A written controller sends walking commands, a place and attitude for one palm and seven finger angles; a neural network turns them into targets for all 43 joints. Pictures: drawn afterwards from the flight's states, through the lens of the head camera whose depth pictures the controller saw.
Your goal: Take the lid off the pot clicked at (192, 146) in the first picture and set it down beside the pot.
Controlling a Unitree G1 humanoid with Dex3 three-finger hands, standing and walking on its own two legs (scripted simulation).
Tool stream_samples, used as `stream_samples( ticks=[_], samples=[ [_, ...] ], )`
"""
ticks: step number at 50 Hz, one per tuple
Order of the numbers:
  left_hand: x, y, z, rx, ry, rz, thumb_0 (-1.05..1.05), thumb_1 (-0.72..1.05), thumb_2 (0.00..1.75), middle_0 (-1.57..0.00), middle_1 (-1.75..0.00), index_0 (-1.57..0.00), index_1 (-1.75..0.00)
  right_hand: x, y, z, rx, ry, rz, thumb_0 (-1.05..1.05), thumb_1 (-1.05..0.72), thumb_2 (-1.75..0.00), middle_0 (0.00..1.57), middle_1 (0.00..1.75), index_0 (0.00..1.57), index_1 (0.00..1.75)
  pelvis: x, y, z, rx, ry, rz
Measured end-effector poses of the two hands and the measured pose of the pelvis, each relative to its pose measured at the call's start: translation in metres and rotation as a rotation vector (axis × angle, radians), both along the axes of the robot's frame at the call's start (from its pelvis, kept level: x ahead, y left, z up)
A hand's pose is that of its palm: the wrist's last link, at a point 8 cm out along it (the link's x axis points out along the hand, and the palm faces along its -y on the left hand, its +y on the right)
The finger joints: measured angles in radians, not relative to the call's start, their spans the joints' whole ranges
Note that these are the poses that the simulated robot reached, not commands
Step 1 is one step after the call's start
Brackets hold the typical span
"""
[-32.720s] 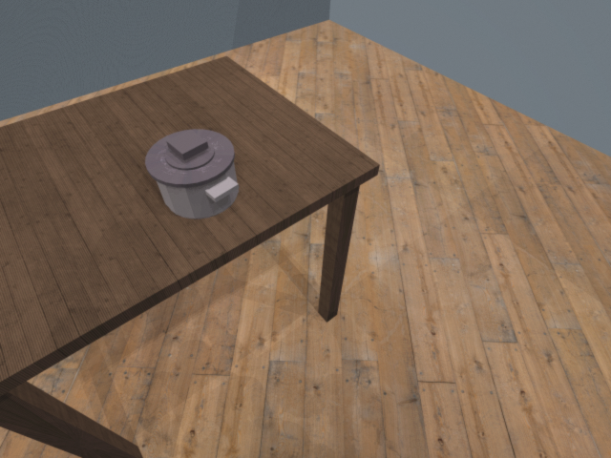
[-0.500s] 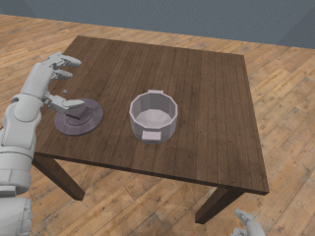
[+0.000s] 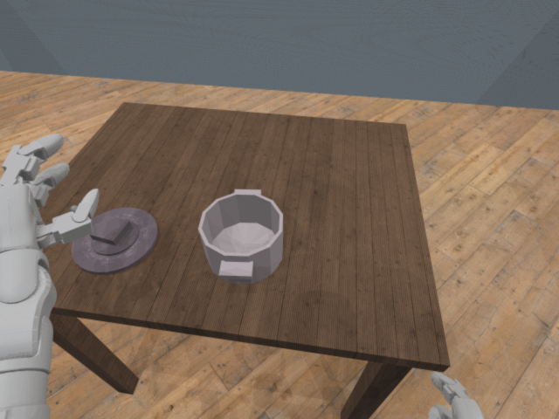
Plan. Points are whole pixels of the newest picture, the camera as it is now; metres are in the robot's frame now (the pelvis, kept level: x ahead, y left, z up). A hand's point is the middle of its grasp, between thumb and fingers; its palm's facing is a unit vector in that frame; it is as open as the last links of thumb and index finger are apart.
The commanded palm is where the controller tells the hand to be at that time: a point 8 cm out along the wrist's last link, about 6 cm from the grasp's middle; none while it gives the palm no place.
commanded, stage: draw the hand back to the body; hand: left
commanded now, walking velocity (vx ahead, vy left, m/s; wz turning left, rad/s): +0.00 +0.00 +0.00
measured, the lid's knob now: (111, 229) +0.43 +0.36 -0.02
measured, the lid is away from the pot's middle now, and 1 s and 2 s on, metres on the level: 0.25 0.25 0.25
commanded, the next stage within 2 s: step back with the hand held close in 1.14 s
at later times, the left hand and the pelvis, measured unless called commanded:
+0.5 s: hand (70, 259) +0.24 +0.26 +0.16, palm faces +0.45 -0.85 -0.28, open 7.5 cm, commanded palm +0.19 +0.29 +0.18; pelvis +0.00 -0.02 +0.00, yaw +0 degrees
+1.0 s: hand (48, 326) +0.17 +0.25 +0.16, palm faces +0.38 -0.86 -0.35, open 7.4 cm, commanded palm +0.12 +0.28 +0.17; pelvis -0.01 +0.00 +0.00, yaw +0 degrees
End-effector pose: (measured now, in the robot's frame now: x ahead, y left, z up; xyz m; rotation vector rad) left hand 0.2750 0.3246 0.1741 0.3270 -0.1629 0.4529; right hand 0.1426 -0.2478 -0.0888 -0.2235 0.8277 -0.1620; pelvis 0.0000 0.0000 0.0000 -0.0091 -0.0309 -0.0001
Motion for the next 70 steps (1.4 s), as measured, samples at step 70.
stream_samples(
  ticks=[70],
  samples=[
    [-0.139, -0.023, 0.021, 0.211, -0.081, -0.092, 0.01, 0.89, 0.9, -0.21, -0.3, -0.21, -0.3, 0.019, 0.012, 0.025, -0.038, -0.136, 0.018, 0.01, -0.9, -0.9, 0.2, 0.3, 0.14, 0.3, -0.018, 0.01, -0.003, -0.024, -0.013, 0.005]
  ],
)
